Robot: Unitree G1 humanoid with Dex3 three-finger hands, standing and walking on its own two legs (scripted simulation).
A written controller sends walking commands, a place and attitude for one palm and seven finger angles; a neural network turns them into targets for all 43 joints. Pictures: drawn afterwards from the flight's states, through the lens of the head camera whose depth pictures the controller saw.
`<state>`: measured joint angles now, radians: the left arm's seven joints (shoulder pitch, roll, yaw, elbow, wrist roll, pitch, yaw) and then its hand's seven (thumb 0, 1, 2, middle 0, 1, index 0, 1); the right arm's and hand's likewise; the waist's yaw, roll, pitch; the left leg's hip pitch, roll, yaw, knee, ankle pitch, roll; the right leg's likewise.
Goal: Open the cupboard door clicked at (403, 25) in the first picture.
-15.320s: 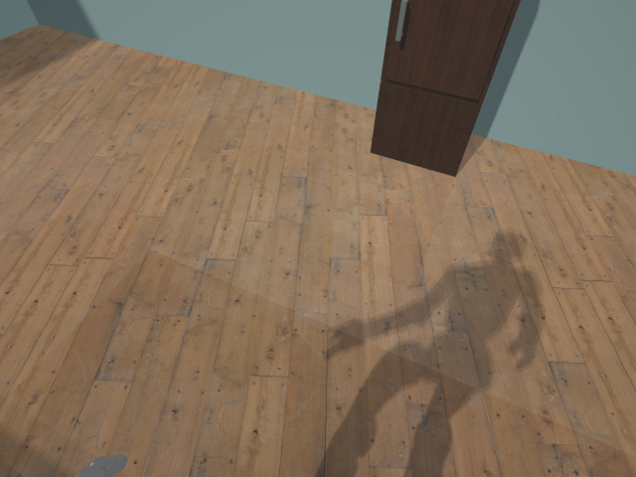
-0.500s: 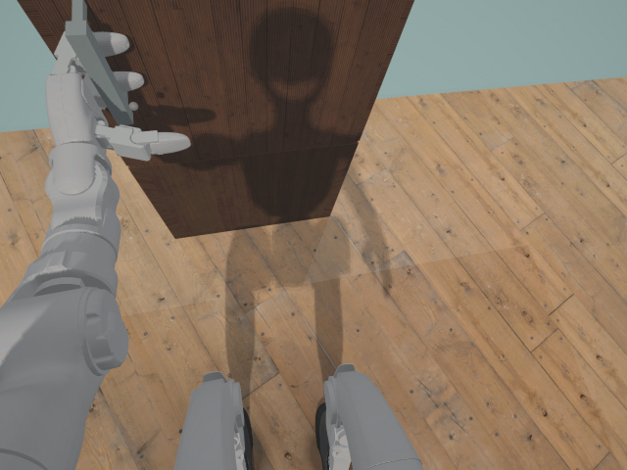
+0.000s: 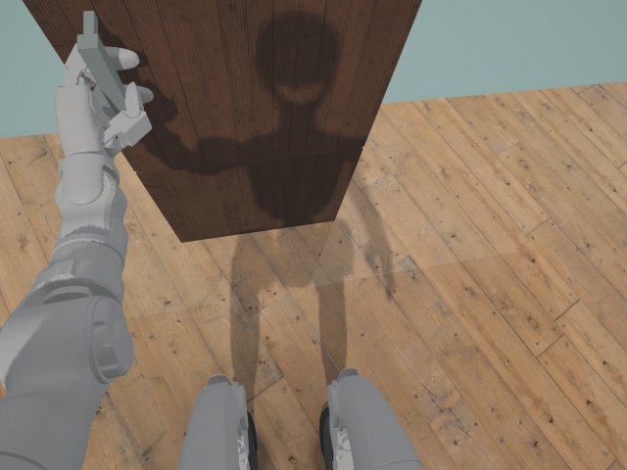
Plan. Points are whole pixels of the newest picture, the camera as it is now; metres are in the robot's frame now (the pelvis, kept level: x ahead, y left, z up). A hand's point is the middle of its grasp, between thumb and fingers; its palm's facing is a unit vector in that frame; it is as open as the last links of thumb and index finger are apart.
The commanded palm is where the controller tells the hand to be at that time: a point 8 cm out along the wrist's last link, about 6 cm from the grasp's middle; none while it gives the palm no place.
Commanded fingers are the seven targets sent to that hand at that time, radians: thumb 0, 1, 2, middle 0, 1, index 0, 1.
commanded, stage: close the thumb around the handle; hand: left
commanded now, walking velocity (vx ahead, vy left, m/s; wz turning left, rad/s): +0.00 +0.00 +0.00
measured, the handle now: (114, 78) +0.58 +0.20 +0.05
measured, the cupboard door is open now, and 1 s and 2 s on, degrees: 0 28 37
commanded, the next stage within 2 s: pull the door open along its arc in 0.02 s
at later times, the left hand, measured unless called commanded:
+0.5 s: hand (149, 154) +0.48 +0.15 +0.04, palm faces +0.09 -1.00 -0.01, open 5.7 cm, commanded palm +0.42 +0.19 +0.03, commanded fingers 0.00 0.90 0.90 -0.40 -1.35 -0.40 -1.35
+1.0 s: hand (220, 233) +0.38 +0.08 +0.04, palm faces +0.46 -0.89 -0.01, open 5.8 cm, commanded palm +0.30 +0.10 +0.03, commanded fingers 0.00 0.90 0.90 -0.40 -1.35 -0.40 -1.35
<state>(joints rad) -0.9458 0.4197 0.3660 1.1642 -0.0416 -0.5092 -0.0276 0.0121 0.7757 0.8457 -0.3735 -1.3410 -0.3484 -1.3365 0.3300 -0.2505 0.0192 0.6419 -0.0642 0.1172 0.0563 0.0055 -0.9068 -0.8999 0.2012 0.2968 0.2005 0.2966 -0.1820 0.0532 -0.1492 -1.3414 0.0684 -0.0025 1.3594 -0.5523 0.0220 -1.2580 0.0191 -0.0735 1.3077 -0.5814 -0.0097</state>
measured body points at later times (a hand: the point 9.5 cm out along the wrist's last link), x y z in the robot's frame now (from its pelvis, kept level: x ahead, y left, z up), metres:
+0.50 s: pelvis +0.01 +0.00 +0.02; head +0.17 +0.01 +0.44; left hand +0.47 +0.21 +0.04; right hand +0.05 -0.26 -0.11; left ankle +0.03 +0.11 -0.60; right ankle +0.01 -0.12 -0.60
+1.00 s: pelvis +0.01 -0.02 +0.03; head +0.12 -0.02 +0.46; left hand +0.35 +0.12 +0.04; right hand +0.16 -0.24 -0.10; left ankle +0.03 +0.11 -0.60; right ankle +0.01 -0.12 -0.60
